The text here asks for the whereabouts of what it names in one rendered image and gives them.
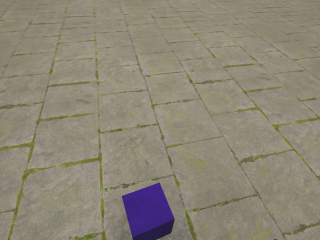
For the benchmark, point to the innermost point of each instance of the carton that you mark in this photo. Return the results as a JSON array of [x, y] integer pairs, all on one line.
[[148, 213]]

